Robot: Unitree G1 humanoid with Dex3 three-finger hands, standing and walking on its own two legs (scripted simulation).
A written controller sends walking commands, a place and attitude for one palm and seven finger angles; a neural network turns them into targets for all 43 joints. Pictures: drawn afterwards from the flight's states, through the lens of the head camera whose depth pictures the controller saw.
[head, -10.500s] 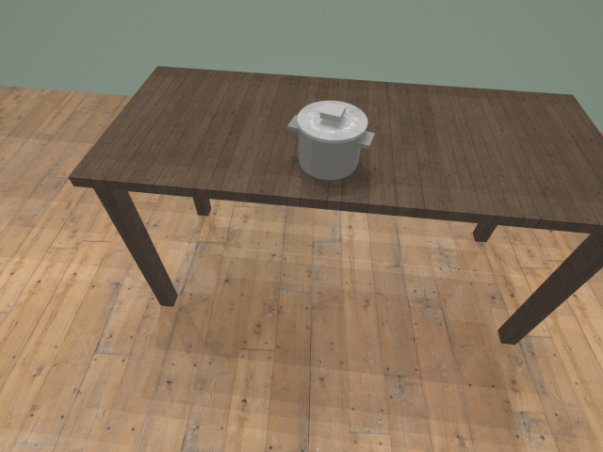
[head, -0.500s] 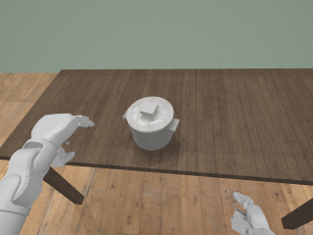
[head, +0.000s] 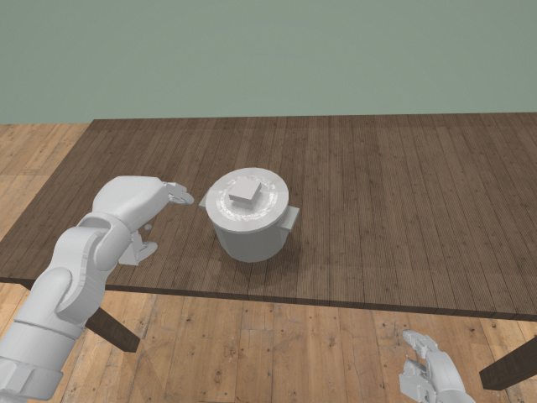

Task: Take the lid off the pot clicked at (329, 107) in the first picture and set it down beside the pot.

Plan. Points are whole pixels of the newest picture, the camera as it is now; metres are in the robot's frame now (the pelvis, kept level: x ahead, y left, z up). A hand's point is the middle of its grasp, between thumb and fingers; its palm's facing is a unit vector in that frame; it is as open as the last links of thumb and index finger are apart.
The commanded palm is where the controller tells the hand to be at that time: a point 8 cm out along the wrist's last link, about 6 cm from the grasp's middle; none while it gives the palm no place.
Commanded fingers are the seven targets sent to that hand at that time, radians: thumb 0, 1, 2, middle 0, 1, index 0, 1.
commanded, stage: move the open hand above the knob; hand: left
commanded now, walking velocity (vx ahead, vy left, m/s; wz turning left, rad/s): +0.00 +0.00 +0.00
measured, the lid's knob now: (245, 190) +0.47 +0.09 +0.02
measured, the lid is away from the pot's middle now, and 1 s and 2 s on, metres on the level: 0.00 0.00 0.00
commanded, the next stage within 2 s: none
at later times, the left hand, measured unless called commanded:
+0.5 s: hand (189, 216) +0.37 +0.16 +0.08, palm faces -0.29 -0.01 -0.96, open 10.2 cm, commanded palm +0.37 +0.16 +0.16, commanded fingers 0.00 -0.29 1.38 -0.82 -0.08 -0.82 -0.08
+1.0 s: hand (225, 181) +0.43 +0.11 +0.09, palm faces -0.25 -0.04 -0.97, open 10.1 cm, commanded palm +0.42 +0.10 +0.16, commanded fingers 0.00 -0.29 1.38 -0.82 -0.08 -0.82 -0.08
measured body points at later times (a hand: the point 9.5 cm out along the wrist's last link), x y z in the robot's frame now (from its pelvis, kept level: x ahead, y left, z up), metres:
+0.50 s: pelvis +0.00 +0.01 +0.00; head +0.03 -0.04 +0.44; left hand +0.38 +0.16 +0.13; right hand +0.18 -0.22 -0.12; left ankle -0.02 +0.11 -0.74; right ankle +0.01 -0.13 -0.74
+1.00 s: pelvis +0.01 +0.00 -0.01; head +0.04 -0.05 +0.44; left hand +0.44 +0.11 +0.15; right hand +0.16 -0.24 -0.14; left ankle -0.02 +0.11 -0.74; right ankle +0.01 -0.13 -0.74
